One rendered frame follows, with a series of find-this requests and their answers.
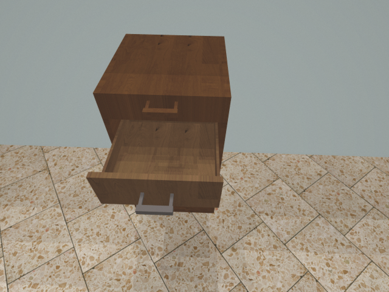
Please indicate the drawer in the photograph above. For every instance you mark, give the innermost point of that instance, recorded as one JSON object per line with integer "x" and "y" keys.
{"x": 160, "y": 158}

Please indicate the handle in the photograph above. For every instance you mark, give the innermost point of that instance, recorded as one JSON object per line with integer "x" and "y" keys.
{"x": 152, "y": 209}
{"x": 160, "y": 112}

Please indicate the cabinet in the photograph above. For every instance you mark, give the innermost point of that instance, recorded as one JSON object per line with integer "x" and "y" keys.
{"x": 184, "y": 72}

